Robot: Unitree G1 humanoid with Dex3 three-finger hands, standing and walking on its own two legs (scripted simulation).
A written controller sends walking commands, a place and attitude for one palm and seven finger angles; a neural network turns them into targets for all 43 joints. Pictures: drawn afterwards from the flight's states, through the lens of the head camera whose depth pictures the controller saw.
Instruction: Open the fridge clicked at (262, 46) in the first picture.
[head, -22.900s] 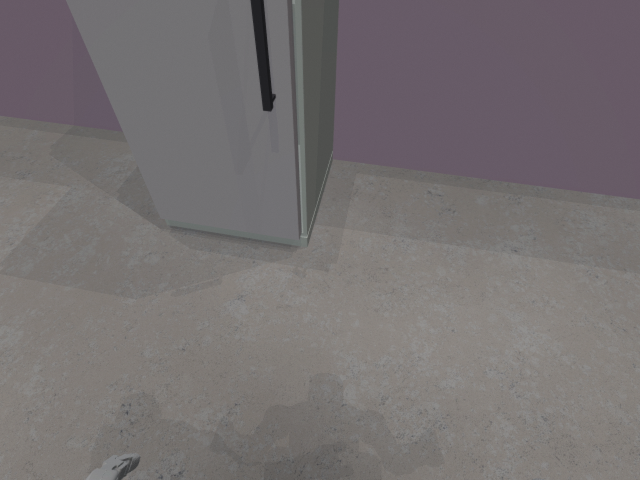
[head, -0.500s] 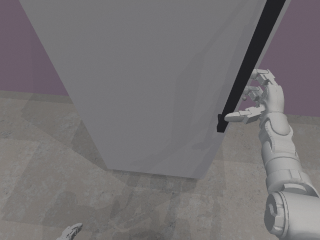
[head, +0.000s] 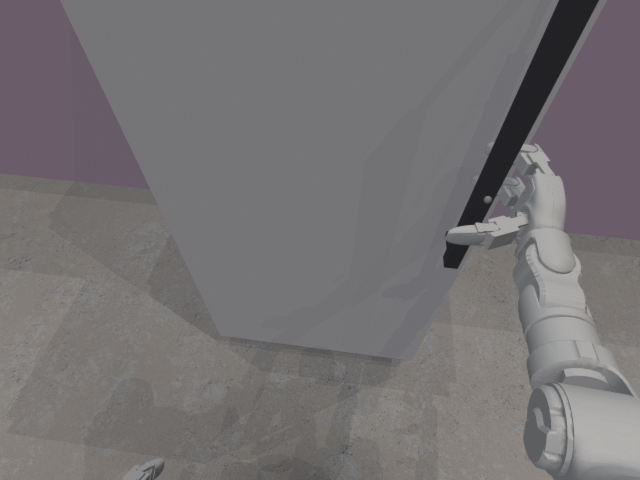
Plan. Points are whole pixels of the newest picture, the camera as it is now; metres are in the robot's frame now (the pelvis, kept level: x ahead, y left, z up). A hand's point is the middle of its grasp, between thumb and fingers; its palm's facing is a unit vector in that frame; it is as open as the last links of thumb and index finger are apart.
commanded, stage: slide the fingers in behind the handle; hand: right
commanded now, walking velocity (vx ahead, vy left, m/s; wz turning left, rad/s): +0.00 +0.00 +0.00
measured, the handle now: (498, 146) +0.51 -0.14 +0.16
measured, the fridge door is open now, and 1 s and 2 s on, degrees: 0 0 0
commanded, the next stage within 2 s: grip the handle and tug to test in 0.64 s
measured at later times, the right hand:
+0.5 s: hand (486, 204) +0.44 -0.14 +0.12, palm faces +0.03 +1.00 -0.01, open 14.1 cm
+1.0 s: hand (485, 203) +0.44 -0.13 +0.12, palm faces +0.03 +1.00 +0.00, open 12.4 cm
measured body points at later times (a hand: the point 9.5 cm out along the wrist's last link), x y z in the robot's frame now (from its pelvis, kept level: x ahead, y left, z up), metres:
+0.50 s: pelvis -0.01 +0.00 +0.00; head +0.03 +0.00 +0.45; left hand +0.07 +0.26 -0.12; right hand +0.43 -0.19 +0.13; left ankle +0.00 +0.10 -0.72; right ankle +0.00 -0.11 -0.72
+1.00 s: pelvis -0.01 -0.01 +0.00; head +0.03 +0.00 +0.45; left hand +0.06 +0.25 -0.12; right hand +0.44 -0.19 +0.12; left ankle +0.00 +0.10 -0.72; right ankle +0.00 -0.11 -0.72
